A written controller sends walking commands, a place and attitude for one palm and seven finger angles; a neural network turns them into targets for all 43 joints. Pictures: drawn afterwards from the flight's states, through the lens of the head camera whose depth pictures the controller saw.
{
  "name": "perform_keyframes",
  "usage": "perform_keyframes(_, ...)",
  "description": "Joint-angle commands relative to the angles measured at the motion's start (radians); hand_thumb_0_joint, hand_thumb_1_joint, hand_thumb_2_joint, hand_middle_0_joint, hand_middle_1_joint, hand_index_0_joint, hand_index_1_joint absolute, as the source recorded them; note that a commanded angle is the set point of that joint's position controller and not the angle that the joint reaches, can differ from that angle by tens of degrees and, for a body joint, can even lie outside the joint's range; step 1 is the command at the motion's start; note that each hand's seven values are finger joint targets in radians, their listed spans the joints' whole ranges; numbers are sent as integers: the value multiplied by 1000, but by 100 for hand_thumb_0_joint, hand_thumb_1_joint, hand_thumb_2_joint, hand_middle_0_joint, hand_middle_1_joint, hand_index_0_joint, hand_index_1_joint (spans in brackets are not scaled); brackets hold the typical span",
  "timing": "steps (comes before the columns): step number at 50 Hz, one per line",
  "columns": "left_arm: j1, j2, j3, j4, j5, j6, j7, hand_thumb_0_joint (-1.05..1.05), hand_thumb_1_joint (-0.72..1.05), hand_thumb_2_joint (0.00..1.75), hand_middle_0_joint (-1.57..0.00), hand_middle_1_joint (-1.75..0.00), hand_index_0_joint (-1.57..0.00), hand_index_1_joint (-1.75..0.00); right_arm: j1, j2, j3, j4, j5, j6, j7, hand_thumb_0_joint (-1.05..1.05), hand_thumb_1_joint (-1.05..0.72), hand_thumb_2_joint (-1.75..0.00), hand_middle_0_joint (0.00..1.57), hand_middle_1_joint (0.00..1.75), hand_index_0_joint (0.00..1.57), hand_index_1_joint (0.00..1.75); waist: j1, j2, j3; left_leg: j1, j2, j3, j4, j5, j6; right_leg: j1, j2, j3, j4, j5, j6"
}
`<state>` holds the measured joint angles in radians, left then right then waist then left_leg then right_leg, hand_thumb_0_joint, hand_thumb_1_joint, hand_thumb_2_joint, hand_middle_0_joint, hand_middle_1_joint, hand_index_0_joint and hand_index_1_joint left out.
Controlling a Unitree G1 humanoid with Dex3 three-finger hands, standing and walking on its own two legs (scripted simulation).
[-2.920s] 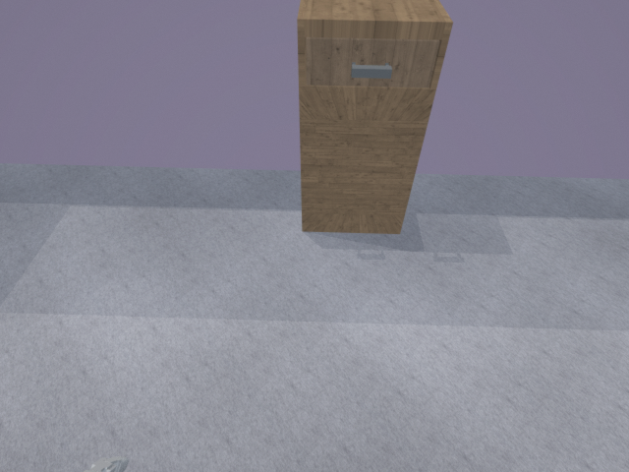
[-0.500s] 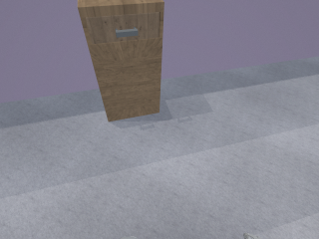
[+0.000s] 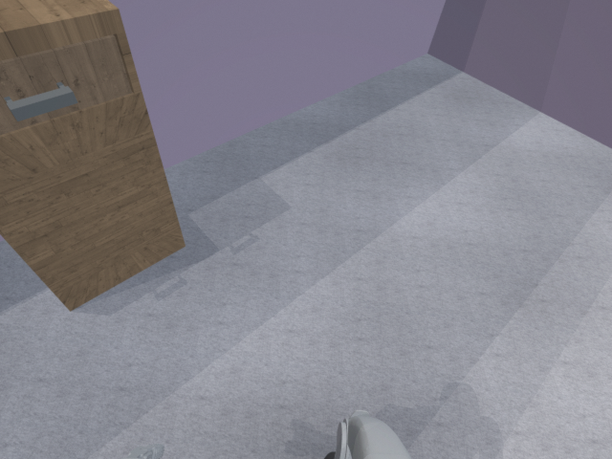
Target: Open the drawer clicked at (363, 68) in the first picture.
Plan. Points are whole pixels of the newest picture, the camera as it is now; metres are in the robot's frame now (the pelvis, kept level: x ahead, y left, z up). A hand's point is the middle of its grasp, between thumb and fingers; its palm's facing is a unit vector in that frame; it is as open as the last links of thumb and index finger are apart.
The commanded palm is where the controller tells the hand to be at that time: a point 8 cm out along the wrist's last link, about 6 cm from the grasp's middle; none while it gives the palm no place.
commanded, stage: walk to a spot facing it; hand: left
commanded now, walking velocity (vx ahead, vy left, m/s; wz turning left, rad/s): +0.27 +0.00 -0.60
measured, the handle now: (39, 98) +0.77 +0.58 -0.01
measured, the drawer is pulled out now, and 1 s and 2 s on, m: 0.00 0.00 0.00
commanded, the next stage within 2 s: none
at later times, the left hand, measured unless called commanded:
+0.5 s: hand (170, 370) +0.27 +0.22 -0.16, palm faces -0.19 -0.94 -0.27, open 7.4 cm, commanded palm none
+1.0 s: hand (238, 266) +0.47 +0.13 -0.15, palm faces -0.55 -0.79 -0.26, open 7.4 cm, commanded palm none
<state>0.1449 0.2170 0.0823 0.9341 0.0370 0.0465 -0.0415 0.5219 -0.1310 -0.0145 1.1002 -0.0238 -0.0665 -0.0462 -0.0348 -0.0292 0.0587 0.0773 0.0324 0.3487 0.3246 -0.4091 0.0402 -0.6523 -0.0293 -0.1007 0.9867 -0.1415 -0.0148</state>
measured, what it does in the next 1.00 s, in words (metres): walks ahead, turning right: right foot, then left foot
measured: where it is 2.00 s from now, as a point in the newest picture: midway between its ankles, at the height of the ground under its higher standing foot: (270, 451)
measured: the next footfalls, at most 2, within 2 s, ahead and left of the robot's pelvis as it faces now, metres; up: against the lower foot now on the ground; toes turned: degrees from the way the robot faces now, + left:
right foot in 0.14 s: +0.17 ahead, -0.07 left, +0.00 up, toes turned -12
left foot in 0.58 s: +0.38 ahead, +0.13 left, +0.00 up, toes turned -13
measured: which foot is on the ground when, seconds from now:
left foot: down 0.00-0.14, up 0.16-0.56, down 0.58-1.00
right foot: up 0.00-0.12, down 0.14-0.60, up 0.62-1.00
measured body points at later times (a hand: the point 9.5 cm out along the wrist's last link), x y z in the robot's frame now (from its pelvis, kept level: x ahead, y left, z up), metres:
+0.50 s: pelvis +0.19 +0.02 +0.00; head +0.22 +0.00 +0.45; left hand +0.28 +0.27 -0.14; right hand +0.27 -0.25 -0.13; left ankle +0.33 +0.17 -0.69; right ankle +0.13 -0.06 -0.73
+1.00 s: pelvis +0.27 +0.02 +0.00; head +0.29 -0.01 +0.44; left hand +0.50 +0.18 -0.13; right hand +0.15 -0.21 -0.16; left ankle +0.34 +0.14 -0.74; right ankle +0.22 -0.09 -0.71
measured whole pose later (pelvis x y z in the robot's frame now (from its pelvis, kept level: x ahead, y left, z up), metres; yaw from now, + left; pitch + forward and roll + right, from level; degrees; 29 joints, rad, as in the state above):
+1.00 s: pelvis +0.27 +0.02 +0.00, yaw -37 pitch +0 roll +1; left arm 0.18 0.22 0.10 0.87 0.02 0.06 -0.03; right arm 0.24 -0.22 -0.07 0.95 -0.03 0.02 -0.01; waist -0.02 0.02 0.08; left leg -0.21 0.20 0.37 0.57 -0.30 -0.04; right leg -0.42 -0.08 -0.09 0.79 -0.37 0.06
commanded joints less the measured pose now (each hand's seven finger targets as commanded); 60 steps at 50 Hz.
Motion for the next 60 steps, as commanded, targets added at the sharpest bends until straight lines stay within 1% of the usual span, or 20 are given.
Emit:
perform_keyframes(1, -77, -1, -18, -84, -6, -39, -4, 0, 90, 90, -20, -30, -20, -30, 65, -167, -31, -38, 3, -13, -2, 0, -90, -90, 20, 30, 20, 30, 21, 171, 36, 67, 253, -39, 110, 1323, -39, 61, 97, -148, -238, -84, -49)
perform_keyframes(5, 239, 115, 20, 4, 0, -69, 14, 0, 90, 90, -20, -30, -20, -30, -35, -202, -44, -88, 20, -7, 13, 0, -90, -90, 20, 30, 20, 30, 179, 207, -144, -204, 278, -38, 641, 1144, -54, 632, 68, -70, -450, -27, -138)
perform_keyframes(6, 327, 201, 35, 21, -5, -77, 22, 0, 90, 90, -20, -30, -20, -30, -45, -144, -34, -126, 38, -6, 21, 0, -90, -90, 20, 30, 20, 30, 206, 4, -242, -532, 146, -51, 982, 252, -76, 918, -203, 317, -498, 140, -267)
perform_keyframes(7, 346, 249, 41, 25, -35, -77, 33, 0, 90, 90, -20, -30, -20, -30, -98, -121, -40, -167, 36, -14, 15, 0, -90, -90, 20, 30, 20, 30, 180, -48, -302, -742, 37, -172, 1244, -199, -93, 987, -386, 685, -575, 359, -373)
perform_keyframes(8, 295, 246, 44, 10, -42, -68, 45, 0, 90, 90, -20, -30, -20, -30, -157, -141, -52, -186, 25, -9, 14, 0, -90, -90, 20, 30, 20, 30, 159, 55, -183, -774, 89, -309, 1225, -95, -67, 852, -382, 596, -636, 256, -371)
perform_keyframes(9, 219, 196, 35, -9, -41, -69, 50, 0, 90, 90, -20, -30, -20, -30, -178, -129, -54, -196, 16, -2, 22, 0, -90, -90, 20, 30, 20, 30, 119, 96, -35, -776, 122, -330, 1159, 4, -69, 672, -324, 508, -678, 202, -184)
perform_keyframes(10, 149, 169, 24, -23, -37, -79, 50, 0, 90, 90, -20, -30, -20, -30, -124, -110, -46, -180, 12, 13, 26, 0, -90, -90, 20, 30, 20, 30, 51, 38, -49, -726, 154, -346, 1093, 67, -82, 563, -287, 467, -707, 126, -125)
perform_keyframes(14, 99, 119, 13, -25, -11, -108, 53, 0, 90, 90, -20, -30, -20, -30, -118, -92, -54, -167, -1, 47, 29, 0, -90, -90, 20, 30, 20, 30, -19, 48, 21, -586, 149, -323, 877, 84, -106, 271, -182, 304, -743, 132, -198)
perform_keyframes(24, 200, 161, 31, -24, -14, -84, 51, 0, 90, 90, -20, -30, -20, -30, -410, -118, -42, -273, 10, 29, 36, 0, -90, -90, 20, 30, 20, 30, 82, -132, -104, -567, 41, -260, 390, 125, -126, 550, -103, 344, -513, 549, -141)
perform_keyframes(27, 173, 165, 35, -44, -21, -65, 56, 0, 90, 90, -20, -30, -20, -30, -372, -162, -49, -266, 13, 30, 21, 0, -90, -90, 20, 30, 20, 30, 47, -130, -142, -358, 20, -255, 192, 223, -117, 499, -83, 372, -415, 520, -94)
perform_keyframes(28, 154, 152, 33, -56, -29, -62, 57, 0, 90, 90, -20, -30, -20, -30, -290, -202, -59, -246, 7, 27, 15, 0, -90, -90, 20, 30, 20, 30, 2, -74, -181, -152, 81, -283, 96, 371, -96, 383, -43, 337, -321, 407, -53)
perform_keyframes(30, 212, 78, 16, -72, -38, -64, 50, 0, 90, 90, -20, -30, -20, -30, -156, -342, -81, -228, 1, 33, 18, 0, -90, -90, 20, 30, 20, 30, -21, 319, -300, 116, 539, -651, 110, 940, 104, 71, 89, 140, 170, -534, 48)
perform_keyframes(31, 220, 118, 24, -62, -25, -55, 54, 0, 90, 90, -20, -30, -20, -30, -189, -296, -66, -246, 4, 44, 24, 0, -90, -90, 20, 30, 20, 30, -6, 171, -239, -7, 519, -565, 98, 870, 128, 95, 30, 157, 263, -522, 55)
perform_keyframes(37, 172, 67, 29, -68, -17, -4, 17, 0, 90, 90, -20, -30, -20, -30, -358, -209, -50, -268, 1, 41, 18, 0, -90, -90, 20, 30, 20, 30, 57, 241, -68, -258, 327, -254, 9, 561, 47, 104, -33, 74, 253, -275, 89)
perform_keyframes(48, 42, 39, 19, -130, -15, -10, 14, 0, 90, 90, -20, -30, -20, -30, -288, -260, -102, -227, -5, 58, 34, 0, -90, -90, 20, 30, 20, 30, 11, 240, -76, -207, 390, -130, 92, 462, 48, 250, -35, -16, -247, -228, 68)
perform_keyframes(50, 102, 67, 27, -116, -12, -25, 20, 0, 90, 90, -20, -30, -20, -30, -277, -252, -101, -227, -4, 65, 39, 0, -90, -90, 20, 30, 20, 30, 50, 170, -116, -253, 352, -74, 259, 448, -16, 408, -4, -34, -426, -92, 45)
perform_keyframes(51, 174, 145, 40, -95, -6, -42, 28, 0, 90, 90, -20, -30, -20, -30, -254, -222, -94, -236, 4, 69, 46, 0, -90, -90, 20, 30, 20, 30, 90, -22, -162, -394, 297, -41, 473, 298, -77, 585, -100, 103, -552, 86, 1)
perform_keyframes(52, 223, 282, 64, -84, -1, -54, 45, 0, 90, 90, -20, -30, -20, -30, -271, -136, -67, -286, 5, 72, 52, 0, -90, -90, 20, 30, 20, 30, 114, -348, -179, -684, 129, -82, 752, -210, -131, 687, -362, 507, -614, 452, -110)
perform_keyframes(54, 211, 260, 64, -80, -22, -41, 67, 0, 90, 90, -20, -30, -20, -30, -314, -165, -67, -294, 13, 90, 29, 0, -90, -90, 20, 30, 20, 30, 108, -216, -176, -708, 139, -302, 897, -184, -116, 634, -352, 415, -591, 555, -183)
perform_keyframes(60, 6, 170, 28, -128, -21, -39, 62, 0, 90, 90, -20, -30, -20, -30, -262, -175, -71, -230, 0, 108, 29, 0, -90, -90, 20, 30, 20, 30, 21, -106, -120, -600, 105, -309, 812, 58, -143, 446, -185, 286, -635, 262, -121)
